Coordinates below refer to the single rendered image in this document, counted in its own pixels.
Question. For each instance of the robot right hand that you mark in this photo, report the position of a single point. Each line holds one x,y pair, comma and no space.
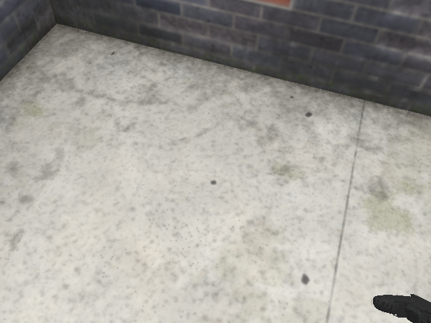
414,308

